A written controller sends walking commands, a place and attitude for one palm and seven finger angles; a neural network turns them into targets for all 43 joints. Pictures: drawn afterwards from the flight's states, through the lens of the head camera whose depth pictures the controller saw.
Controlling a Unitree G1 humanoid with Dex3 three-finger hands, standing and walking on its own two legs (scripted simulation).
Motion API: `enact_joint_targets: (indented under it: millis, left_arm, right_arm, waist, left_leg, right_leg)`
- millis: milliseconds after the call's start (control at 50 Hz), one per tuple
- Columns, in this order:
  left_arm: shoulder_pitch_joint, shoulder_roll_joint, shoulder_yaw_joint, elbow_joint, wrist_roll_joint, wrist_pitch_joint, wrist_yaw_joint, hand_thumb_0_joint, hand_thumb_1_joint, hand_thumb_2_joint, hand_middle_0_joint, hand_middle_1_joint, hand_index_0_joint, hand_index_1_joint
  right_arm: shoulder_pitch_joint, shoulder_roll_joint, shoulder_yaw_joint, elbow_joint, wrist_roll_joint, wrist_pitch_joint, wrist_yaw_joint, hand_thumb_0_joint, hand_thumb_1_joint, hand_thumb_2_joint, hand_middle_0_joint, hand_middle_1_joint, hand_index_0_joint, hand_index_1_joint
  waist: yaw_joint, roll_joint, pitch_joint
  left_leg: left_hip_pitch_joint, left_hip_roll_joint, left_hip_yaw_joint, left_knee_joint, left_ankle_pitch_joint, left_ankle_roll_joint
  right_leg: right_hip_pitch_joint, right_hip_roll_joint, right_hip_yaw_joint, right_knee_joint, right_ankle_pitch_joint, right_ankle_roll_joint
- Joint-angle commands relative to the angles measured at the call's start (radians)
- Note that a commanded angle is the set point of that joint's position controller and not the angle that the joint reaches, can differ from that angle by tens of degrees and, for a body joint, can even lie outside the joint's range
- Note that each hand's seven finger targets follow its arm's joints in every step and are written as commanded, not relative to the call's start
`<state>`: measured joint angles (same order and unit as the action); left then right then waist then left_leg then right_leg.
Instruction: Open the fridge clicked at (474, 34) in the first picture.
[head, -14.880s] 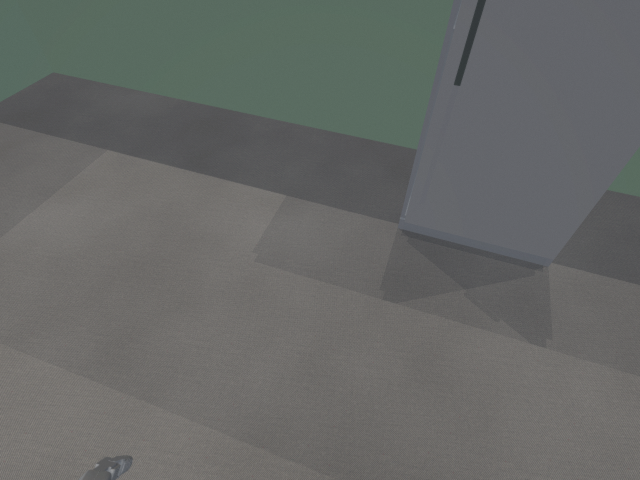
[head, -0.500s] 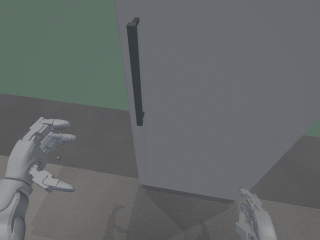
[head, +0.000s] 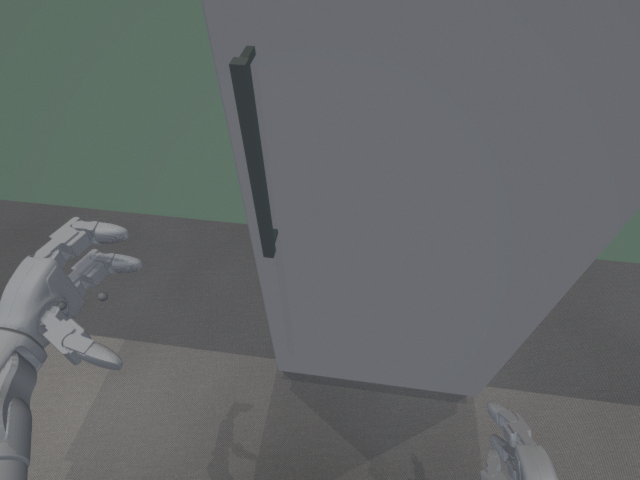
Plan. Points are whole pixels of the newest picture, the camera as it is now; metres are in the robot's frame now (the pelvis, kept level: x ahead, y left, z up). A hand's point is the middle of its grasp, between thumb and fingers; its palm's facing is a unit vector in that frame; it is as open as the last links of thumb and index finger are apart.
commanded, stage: raise the hand to about handle height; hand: left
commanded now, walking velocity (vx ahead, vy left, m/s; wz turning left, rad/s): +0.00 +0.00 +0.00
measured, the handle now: (261, 171) +0.49 +0.13 +0.12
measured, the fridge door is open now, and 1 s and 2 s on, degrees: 0 0 0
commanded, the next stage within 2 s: move the hooked fingers beside the handle in 0.28 s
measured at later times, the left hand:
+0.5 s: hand (117, 296) +0.27 +0.25 +0.12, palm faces +0.03 -1.00 -0.05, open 14.0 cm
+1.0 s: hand (156, 257) +0.33 +0.23 +0.12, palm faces -0.01 -1.00 -0.02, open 14.0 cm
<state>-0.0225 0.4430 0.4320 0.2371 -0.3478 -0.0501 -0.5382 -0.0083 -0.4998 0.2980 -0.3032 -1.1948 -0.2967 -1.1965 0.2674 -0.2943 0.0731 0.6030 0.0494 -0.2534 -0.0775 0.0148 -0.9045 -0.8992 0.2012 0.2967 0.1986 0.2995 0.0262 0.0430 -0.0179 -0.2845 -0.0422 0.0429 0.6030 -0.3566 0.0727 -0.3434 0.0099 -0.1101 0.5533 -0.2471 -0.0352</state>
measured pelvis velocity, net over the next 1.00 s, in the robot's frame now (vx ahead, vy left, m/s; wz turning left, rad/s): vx -0.01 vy -0.02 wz -0.02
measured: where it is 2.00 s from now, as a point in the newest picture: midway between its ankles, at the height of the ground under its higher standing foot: outside the picture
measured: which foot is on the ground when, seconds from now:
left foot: down 0.00-1.00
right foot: down 0.00-1.00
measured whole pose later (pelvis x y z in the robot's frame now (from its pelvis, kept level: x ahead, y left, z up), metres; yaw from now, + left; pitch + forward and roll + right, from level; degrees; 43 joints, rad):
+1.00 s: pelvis -0.01 -0.02 +0.00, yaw -1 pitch +4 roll +0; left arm -0.25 0.42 0.41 0.47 -0.31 -0.11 -0.46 -0.01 -0.50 0.30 -0.31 -1.20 -0.30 -1.20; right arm 0.28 -0.29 0.07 0.62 0.06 -0.22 -0.10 0.01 -0.91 -0.90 0.20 0.30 0.20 0.30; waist 0.00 0.03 -0.03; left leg -0.33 -0.02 0.05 0.61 -0.35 0.05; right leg -0.41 0.03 -0.10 0.58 -0.25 -0.06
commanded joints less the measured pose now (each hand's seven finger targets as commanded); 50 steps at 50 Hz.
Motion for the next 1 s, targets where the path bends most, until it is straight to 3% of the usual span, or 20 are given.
enact_joint_targets:
  millis: [0,40,120,160,200,320,420,500,580,600,640,700,740,780,820,840,880,900,920,980]
  left_arm:
    - [-0.201,0.338,0.187,-0.224,-0.031,-0.094,0.049,0.000,-0.500,0.300,-0.300,-1.200,-0.300,-1.200]
    - [-0.221,0.284,0.144,-0.191,-0.030,-0.085,0.047,0.000,-0.500,0.300,-0.300,-1.200,-0.300,-1.200]
    - [-0.256,0.249,0.083,-0.204,-0.016,-0.064,0.033,0.000,-0.500,0.300,-0.300,-1.200,-0.300,-1.200]
    - [-0.248,0.245,0.078,-0.189,-0.018,-0.060,0.025,0.000,-0.500,0.300,-0.300,-1.200,-0.300,-1.200]
    - [-0.235,0.258,0.086,-0.185,-0.019,-0.063,0.018,0.000,-0.500,0.300,-0.300,-1.200,-0.300,-1.200]
    - [-0.242,0.288,0.139,-0.174,-0.040,-0.079,0.023,0.000,-0.500,0.300,-0.300,-1.200,-0.300,-1.200]
    - [-0.295,0.268,0.100,-0.165,-0.028,-0.079,0.030,0.000,-0.500,0.300,-0.300,-1.200,-0.300,-1.200]
    - [-0.366,0.279,0.083,-0.089,-0.016,-0.080,0.031,0.000,-0.500,0.300,-0.300,-1.200,-0.300,-1.200]
    - [-0.439,0.271,0.065,-0.089,-0.012,-0.102,0.030,0.000,-0.500,0.300,-0.300,-1.200,-0.300,-1.200]
    - [-0.421,0.289,0.079,-0.084,-0.013,-0.102,0.030,0.000,-0.500,0.300,-0.300,-1.200,-0.300,-1.200]
    - [-0.427,0.274,0.070,-0.067,-0.010,-0.103,0.032,0.000,-0.500,0.300,-0.300,-1.200,-0.300,-1.200]
    - [-0.400,0.311,0.108,0.033,-0.006,-0.088,0.039,0.000,-0.500,0.300,-0.300,-1.200,-0.300,-1.200]
    - [-0.439,0.289,0.084,0.036,-0.001,-0.086,0.043,0.000,-0.500,0.300,-0.300,-1.200,-0.300,-1.200]
    - [-0.508,0.272,0.050,0.006,0.012,-0.093,0.054,0.000,-0.500,0.300,-0.300,-1.200,-0.300,-1.200]
    - [-0.514,0.280,0.057,-0.033,0.012,-0.106,0.065,0.000,-0.500,0.300,-0.300,-1.200,-0.300,-1.200]
    - [-0.480,0.303,0.088,-0.029,0.012,-0.113,0.074,0.000,-0.500,0.300,-0.300,-1.200,-0.300,-1.200]
    - [-0.483,0.272,0.068,-0.012,0.012,-0.121,0.080,0.000,-0.500,0.300,-0.300,-1.200,-0.300,-1.200]
    - [-0.489,0.289,0.077,0.014,0.011,-0.120,0.081,0.000,-0.500,0.300,-0.300,-1.200,-0.300,-1.200]
    - [-0.525,0.282,0.069,0.031,0.014,-0.121,0.081,0.000,-0.500,0.300,-0.300,-1.200,-0.300,-1.200]
    - [-0.543,0.267,0.054,0.062,0.026,-0.118,0.089,0.000,-0.500,0.300,-0.300,-1.200,-0.300,-1.200]
  right_arm:
    - [-0.079,-0.120,-0.061,-0.154,-0.001,-0.064,-0.010,0.000,-0.900,-0.900,0.200,0.300,0.200,0.300]
    - [-0.087,-0.117,-0.060,-0.149,0.007,-0.061,-0.015,0.000,-0.900,-0.900,0.200,0.300,0.200,0.300]
    - [-0.089,-0.116,-0.061,-0.150,0.012,-0.060,-0.023,0.000,-0.900,-0.900,0.200,0.300,0.200,0.300]
    - [-0.089,-0.117,-0.061,-0.152,0.012,-0.060,-0.027,0.000,-0.900,-0.900,0.200,0.300,0.200,0.300]
    - [-0.086,-0.121,-0.061,-0.151,0.010,-0.060,-0.026,0.000,-0.900,-0.900,0.200,0.300,0.200,0.300]
    - [-0.108,-0.113,-0.058,-0.151,0.012,-0.057,-0.027,0.000,-0.900,-0.900,0.200,0.300,0.200,0.300]
    - [-0.108,-0.110,-0.056,-0.146,0.016,-0.053,-0.033,0.000,-0.900,-0.900,0.200,0.300,0.200,0.300]
    - [-0.093,-0.120,-0.057,-0.132,0.017,-0.044,-0.043,0.000,-0.900,-0.900,0.200,0.300,0.200,0.300]
    - [-0.092,-0.115,-0.060,-0.131,0.021,-0.048,-0.050,0.000,-0.900,-0.900,0.200,0.300,0.200,0.300]
    - [-0.089,-0.117,-0.059,-0.136,0.017,-0.047,-0.045,0.000,-0.900,-0.900,0.200,0.300,0.200,0.300]
    - [-0.089,-0.114,-0.058,-0.134,0.017,-0.046,-0.044,0.000,-0.900,-0.900,0.200,0.300,0.200,0.300]
    - [-0.069,-0.127,-0.061,-0.125,0.017,-0.034,-0.039,0.000,-0.900,-0.900,0.200,0.300,0.200,0.300]
    - [-0.074,-0.125,-0.061,-0.132,0.021,-0.031,-0.037,0.000,-0.900,-0.900,0.200,0.300,0.200,0.300]
    - [-0.073,-0.121,-0.061,-0.136,0.022,-0.033,-0.037,0.000,-0.900,-0.900,0.200,0.300,0.200,0.300]
    - [-0.067,-0.118,-0.064,-0.142,0.017,-0.033,-0.032,0.000,-0.900,-0.900,0.200,0.300,0.200,0.300]
    - [-0.056,-0.118,-0.066,-0.144,0.014,-0.032,-0.031,0.000,-0.900,-0.900,0.200,0.300,0.200,0.300]
    - [-0.050,-0.118,-0.066,-0.139,0.015,-0.030,-0.031,0.000,-0.900,-0.900,0.200,0.300,0.200,0.300]
    - [-0.045,-0.124,-0.064,-0.134,0.013,-0.024,-0.029,0.000,-0.900,-0.900,0.200,0.300,0.200,0.300]
    - [-0.045,-0.125,-0.065,-0.125,0.016,-0.021,-0.030,0.000,-0.900,-0.900,0.200,0.300,0.200,0.300]
    - [-0.038,-0.125,-0.067,-0.119,0.019,-0.017,-0.031,0.000,-0.900,-0.900,0.200,0.300,0.200,0.300]
  waist:
    - [0.033,0.028,-0.221]
    - [0.016,0.047,-0.165]
    - [0.002,0.104,-0.188]
    - [-0.002,0.045,-0.189]
    - [0.000,-0.004,-0.199]
    - [0.011,0.013,-0.206]
    - [-0.004,0.054,-0.194]
    - [-0.018,-0.003,-0.167]
    - [-0.023,0.045,-0.240]
    - [-0.012,0.018,-0.250]
    - [-0.011,0.040,-0.262]
    - [-0.005,-0.042,-0.214]
    - [-0.010,-0.021,-0.209]
    - [-0.019,0.059,-0.233]
    - [-0.012,0.055,-0.289]
    - [-0.002,0.016,-0.311]
    - [-0.011,0.007,-0.295]
    - [-0.011,-0.026,-0.270]
    - [-0.025,-0.021,-0.256]
    - [-0.026,0.031,-0.233]
  left_leg:
    - [0.045,0.055,-0.124,-0.095,0.386,-0.081]
    - [0.028,0.051,-0.117,-0.108,0.339,-0.076]
    - [0.051,0.048,-0.103,-0.100,0.331,-0.066]
    - [0.035,0.049,-0.106,-0.098,0.304,-0.057]
    - [0.022,0.049,-0.099,-0.087,0.305,-0.047]
    - [-0.015,0.038,-0.083,-0.077,0.273,-0.040]
    - [-0.024,0.038,-0.075,-0.072,0.246,-0.038]
    - [-0.051,0.042,-0.078,-0.069,0.205,-0.035]
    - [-0.023,0.037,-0.077,-0.063,0.226,-0.035]
    - [-0.026,0.040,-0.077,-0.057,0.246,-0.034]
    - [-0.029,0.038,-0.075,-0.061,0.262,-0.036]
    - [-0.087,0.042,-0.072,-0.058,0.237,-0.036]
    - [-0.089,0.039,-0.068,-0.067,0.226,-0.036]
    - [-0.057,0.038,-0.071,-0.072,0.217,-0.039]
    - [-0.026,0.041,-0.072,-0.068,0.266,-0.038]
    - [-0.031,0.041,-0.073,-0.067,0.281,-0.037]
    - [-0.044,0.041,-0.067,-0.069,0.272,-0.038]
    - [-0.063,0.045,-0.068,-0.067,0.269,-0.037]
    - [-0.069,0.043,-0.066,-0.072,0.245,-0.036]
    - [-0.068,0.042,-0.068,-0.083,0.212,-0.040]
  right_leg:
    - [0.130,0.000,0.053,-0.034,0.202,-0.008]
    - [0.109,-0.003,0.054,-0.041,0.182,-0.008]
    - [0.114,-0.010,0.069,-0.048,0.189,-0.007]
    - [0.119,-0.010,0.069,-0.049,0.181,-0.002]
    - [0.139,-0.011,0.078,-0.046,0.196,0.000]
    - [0.164,-0.021,0.105,-0.052,0.193,0.006]
    - [0.150,-0.027,0.121,-0.057,0.167,0.009]
    - [0.127,-0.028,0.124,-0.063,0.111,0.012]
    - [0.152,-0.034,0.126,-0.050,0.140,0.013]
    - [0.165,-0.032,0.130,-0.044,0.168,0.011]
    - [0.174,-0.035,0.125,-0.036,0.198,0.009]
    - [0.161,-0.034,0.128,-0.037,0.172,0.013]
    - [0.147,-0.036,0.125,-0.037,0.164,0.013]
    - [0.122,-0.034,0.117,-0.035,0.139,0.008]
    - [0.154,-0.030,0.118,-0.024,0.194,0.004]
    - [0.177,-0.028,0.115,-0.020,0.212,0.006]
    - [0.164,-0.027,0.113,-0.020,0.213,0.009]
    - [0.164,-0.027,0.114,-0.020,0.214,0.006]
    - [0.150,-0.027,0.119,-0.026,0.196,0.010]
    - [0.116,-0.029,0.112,-0.033,0.146,0.005]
